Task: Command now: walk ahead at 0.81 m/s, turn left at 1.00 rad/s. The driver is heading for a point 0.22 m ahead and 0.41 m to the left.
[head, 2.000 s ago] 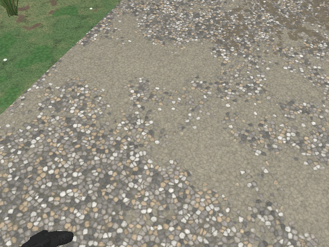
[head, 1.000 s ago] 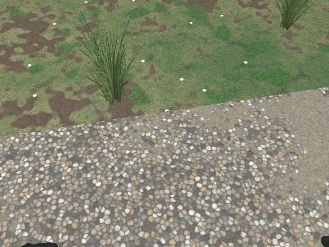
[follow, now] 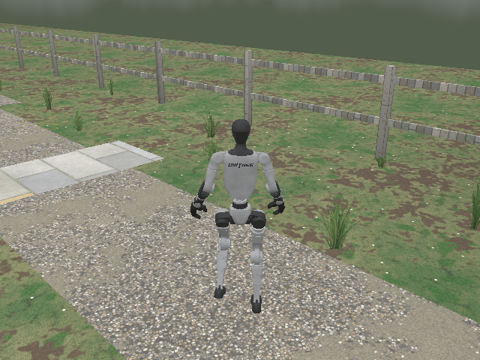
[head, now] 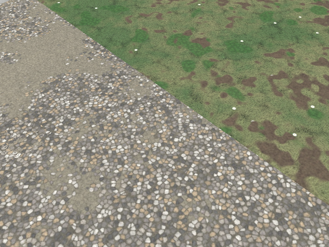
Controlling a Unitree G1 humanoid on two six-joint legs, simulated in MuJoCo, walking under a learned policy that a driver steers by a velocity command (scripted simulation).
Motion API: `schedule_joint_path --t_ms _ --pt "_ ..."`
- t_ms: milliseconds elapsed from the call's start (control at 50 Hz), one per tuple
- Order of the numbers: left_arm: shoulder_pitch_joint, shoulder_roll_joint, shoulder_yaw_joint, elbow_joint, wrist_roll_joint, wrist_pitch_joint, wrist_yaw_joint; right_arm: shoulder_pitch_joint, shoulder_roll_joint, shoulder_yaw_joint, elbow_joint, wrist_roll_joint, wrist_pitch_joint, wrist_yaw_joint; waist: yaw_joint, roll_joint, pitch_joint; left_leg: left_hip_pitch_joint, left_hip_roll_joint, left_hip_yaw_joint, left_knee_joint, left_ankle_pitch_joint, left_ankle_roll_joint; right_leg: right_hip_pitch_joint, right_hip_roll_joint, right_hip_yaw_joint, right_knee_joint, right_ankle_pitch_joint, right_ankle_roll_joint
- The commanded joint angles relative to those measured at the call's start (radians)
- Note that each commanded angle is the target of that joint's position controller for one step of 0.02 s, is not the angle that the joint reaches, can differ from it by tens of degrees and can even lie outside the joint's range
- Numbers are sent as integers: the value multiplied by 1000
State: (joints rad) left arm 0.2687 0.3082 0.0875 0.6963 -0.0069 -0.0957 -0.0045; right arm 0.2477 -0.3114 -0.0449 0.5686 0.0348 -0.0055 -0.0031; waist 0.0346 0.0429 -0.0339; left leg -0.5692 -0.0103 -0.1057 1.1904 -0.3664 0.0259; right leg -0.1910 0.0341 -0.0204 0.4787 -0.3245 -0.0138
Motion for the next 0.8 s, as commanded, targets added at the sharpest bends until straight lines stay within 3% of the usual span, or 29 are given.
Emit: schedule_joint_path --t_ms 20,140,200,220,260,280,300,320,340,360,380,400,420,440,460,480,520,560,580,620,660,700,720,740,760,780,800 --pt "50 113 16 -36 8 -8 18 -101 -90 -27 -104 4 -23 10 35 -156 134 -427 129 -5 162 129 -11 199 -296 296 -301 -179 -72" --pt "107 80 -7 30 39 -12 17 -176 -46 -14 -103 13 -24 32 38 -132 197 -420 128 53 61 334 -33 163 -239 -28 -342 152 -60" --pt "151 104 -8 61 34 -5 21 -272 -16 1 -113 12 -35 62 66 -85 242 -372 116 151 -146 374 -1 207 -243 -128 -363 305 -36" --pt "162 123 -6 71 30 0 24 -301 -2 7 -118 14 -41 74 68 -79 250 -336 101 189 -226 367 20 232 -249 -161 -354 431 -23" --pt "155 191 3 76 30 12 35 -306 -14 1 -118 19 -49 89 25 -127 196 -128 11 301 -341 323 70 251 -255 -230 -264 1051 -2" --pt "163 226 10 80 26 22 45 -264 -39 -13 -112 22 -47 89 -19 -182 144 -46 -34 329 -345 276 88 296 -277 -237 -171 1352 -3" --pt "140 256 17 74 24 35 52 -145 -81 -36 -88 29 -41 87 -103 -230 74 84 -67 327 -347 216 116 308 -303 -239 -13 1544 -13" --pt "99 273 24 54 21 41 51 45 -156 -73 -42 31 -31 82 -207 -250 -23 331 -91 304 -369 176 156 235 -319 -223 205 1615 -34" --pt "40 247 17 23 11 30 47 308 -235 -119 34 28 -20 66 -332 -188 -118 727 -78 201 -536 276 211 11 -270 -211 524 1388 -26" --pt "58 65 -33 0 38 1 34 323 -250 -110 86 28 -10 43 -229 99 -66 931 53 -57 -515 227 239 -346 -96 -157 913 -35 -4" --pt "134 17 -66 -106 -13 -52 24 260 -290 -108 17 -1 -39 44 -113 277 -317 1149 261 -710 -739 -158 485 -630 33 85 1177 -248 7" --pt "-33 138 -47 -132 -26 -91 19 292 -204 -98 19 -11 -58 42 -210 69 -292 1085 264 -794 -905 -291 412 -691 -29 194 1093 -92 -32" --pt "-94 135 -46 -159 -49 -101 20 264 -183 -88 37 -24 -76 43 -155 -31 -125 917 256 -738 -956 -239 373 -690 -51 181 1007 -39 -42" --pt "-85 112 -51 -137 -29 -99 24 180 -161 -79 29 -26 -89 46 -81 -176 -28 715 222 -647 -962 -136 348 -612 -92 186 921 3 -31" --pt "-48 101 -46 -117 -9 -84 21 107 -132 -67 21 -32 -94 43 -25 -166 29 575 159 -540 -961 -42 336 -542 -116 195 852 21 -10" --pt "-8 105 -43 -106 -3 -64 13 62 -113 -59 15 -40 -94 36 20 -100 65 474 123 -474 -978 3 341 -499 -129 197 815 29 13" --pt "-34 110 -40 -113 16 -39 7 45 -79 -47 32 -12 -89 21 32 -71 132 319 71 -355 -1001 88 324 -459 -149 155 674 35 54" --pt "-179 72 -54 -173 41 -38 4 48 -86 -45 50 -2 -87 -1 -9 -52 194 148 1 -246 -1012 200 294 -386 -115 75 469 185 86" --pt "-240 40 -63 -193 43 -41 -1 53 -93 -48 63 -3 -82 -10 -34 -38 198 83 -35 -203 -993 210 265 -313 -90 53 349 302 91" --pt "-331 10 -67 -228 26 -48 -8 106 -130 -63 93 4 -77 -15 -96 -12 166 13 -41 -207 -994 131 216 -138 -36 25 164 472 93" --pt "-350 64 -41 -241 -11 -50 -4 132 -141 -70 112 14 -81 -18 -109 34 130 119 -9 -278 -950 73 192 -98 -31 91 74 514 99" --pt "-355 111 -20 -247 -29 -53 -1 145 -127 -72 126 20 -76 -22 -101 64 116 288 25 -334 -869 136 170 -129 -41 127 18 439 88" --pt "-320 135 -5 -241 -24 -56 1 148 -129 -77 132 15 -65 -23 -78 76 95 365 29 -348 -784 285 147 -106 -28 118 3 373 72" --pt "-205 167 19 -222 -15 -58 6 138 -137 -81 131 5 -53 -21 -9 81 13 416 2 -329 -615 495 103 10 -11 89 0 333 46" --pt "4 180 30 -195 -5 -51 13 93 -120 -72 105 -19 -42 -15 107 102 -142 358 -25 -297 -358 578 46 250 -75 99 79 343 8" --pt "170 237 31 -172 10 -38 20 140 19 -30 69 -58 -40 -12 99 -111 -332 160 -96 -217 15 1 1 573 -302 316 191 520 -34" --pt "153 286 37 -141 44 -30 -12 335 21 -12 29 22 -46 -3 -30 -642 -532 -107 -141 -155 334 -297 -40 765 -559 919 -40 336 -233"
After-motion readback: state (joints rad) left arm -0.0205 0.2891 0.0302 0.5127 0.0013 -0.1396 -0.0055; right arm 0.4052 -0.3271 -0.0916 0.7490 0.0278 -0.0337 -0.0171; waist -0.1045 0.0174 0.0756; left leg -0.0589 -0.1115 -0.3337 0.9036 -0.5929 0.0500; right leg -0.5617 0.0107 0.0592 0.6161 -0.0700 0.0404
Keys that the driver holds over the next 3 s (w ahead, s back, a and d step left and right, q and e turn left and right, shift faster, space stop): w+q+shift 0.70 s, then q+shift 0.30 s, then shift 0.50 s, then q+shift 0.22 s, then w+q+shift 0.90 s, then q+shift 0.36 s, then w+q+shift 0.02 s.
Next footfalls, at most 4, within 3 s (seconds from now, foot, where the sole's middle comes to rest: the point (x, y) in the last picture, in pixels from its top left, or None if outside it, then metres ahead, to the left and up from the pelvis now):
0.34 left None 0.38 0.18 -0.77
0.76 right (131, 175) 0.86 0.24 -0.77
1.18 left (66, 197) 0.74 0.52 -0.77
1.52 right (104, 160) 0.94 0.38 -0.77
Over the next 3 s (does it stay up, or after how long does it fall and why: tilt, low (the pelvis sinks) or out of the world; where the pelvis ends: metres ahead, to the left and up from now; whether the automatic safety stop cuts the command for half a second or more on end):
stays up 0.48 1.04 0.00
